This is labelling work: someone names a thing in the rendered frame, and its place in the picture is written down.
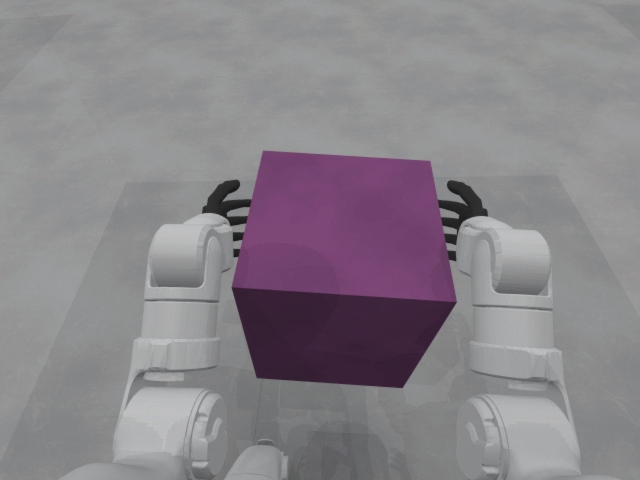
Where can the left robot forearm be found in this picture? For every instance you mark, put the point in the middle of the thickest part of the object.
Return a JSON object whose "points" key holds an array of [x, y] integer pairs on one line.
{"points": [[183, 281]]}

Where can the left robot shin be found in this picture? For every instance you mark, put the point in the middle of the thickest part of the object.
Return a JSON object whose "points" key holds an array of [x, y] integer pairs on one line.
{"points": [[266, 442]]}

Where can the right robot forearm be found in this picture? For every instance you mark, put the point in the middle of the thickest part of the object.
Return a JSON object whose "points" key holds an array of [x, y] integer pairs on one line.
{"points": [[513, 341]]}

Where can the right robot hand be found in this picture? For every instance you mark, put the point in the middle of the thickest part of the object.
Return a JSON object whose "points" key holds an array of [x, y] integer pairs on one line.
{"points": [[465, 212]]}

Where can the robot right upper arm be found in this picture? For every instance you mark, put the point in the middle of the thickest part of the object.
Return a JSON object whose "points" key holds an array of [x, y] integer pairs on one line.
{"points": [[509, 437]]}

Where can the robot left upper arm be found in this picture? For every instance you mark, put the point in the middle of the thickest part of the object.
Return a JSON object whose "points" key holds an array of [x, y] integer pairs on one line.
{"points": [[166, 433]]}

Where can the carton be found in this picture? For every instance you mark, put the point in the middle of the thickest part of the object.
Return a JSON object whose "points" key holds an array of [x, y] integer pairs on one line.
{"points": [[343, 274]]}

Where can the left robot hand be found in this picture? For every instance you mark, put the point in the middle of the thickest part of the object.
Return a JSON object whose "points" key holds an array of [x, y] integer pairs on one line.
{"points": [[216, 206]]}

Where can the left robot thigh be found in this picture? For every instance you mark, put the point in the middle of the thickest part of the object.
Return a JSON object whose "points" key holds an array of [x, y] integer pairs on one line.
{"points": [[259, 462]]}

